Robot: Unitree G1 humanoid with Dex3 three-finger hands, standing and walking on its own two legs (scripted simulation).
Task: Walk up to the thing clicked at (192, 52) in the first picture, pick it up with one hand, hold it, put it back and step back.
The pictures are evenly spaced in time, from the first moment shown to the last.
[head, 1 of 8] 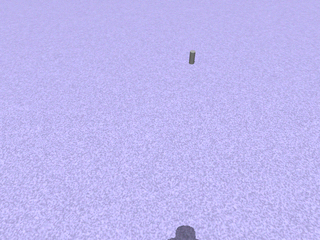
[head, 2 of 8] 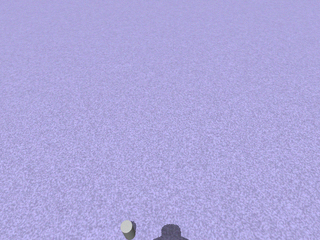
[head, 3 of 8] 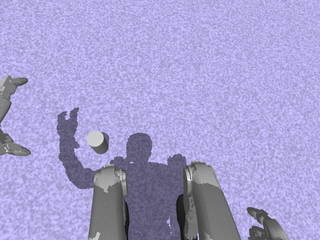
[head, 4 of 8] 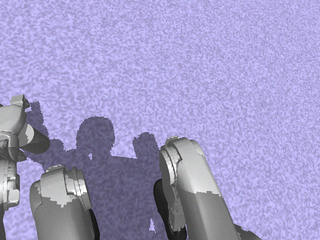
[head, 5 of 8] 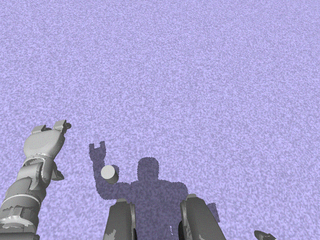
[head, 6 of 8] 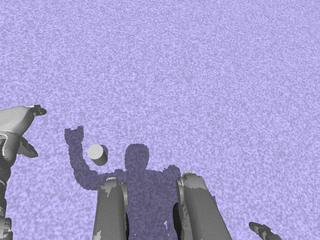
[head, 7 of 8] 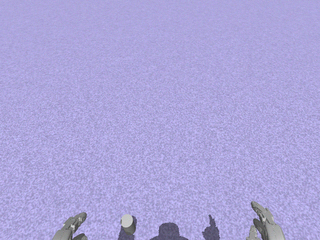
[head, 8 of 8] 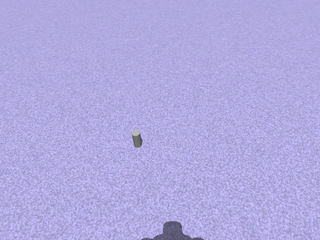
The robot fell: no
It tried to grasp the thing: yes
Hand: left
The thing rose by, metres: 0.00
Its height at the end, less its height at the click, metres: +0.00
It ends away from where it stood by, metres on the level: 0.00
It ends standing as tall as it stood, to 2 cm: yes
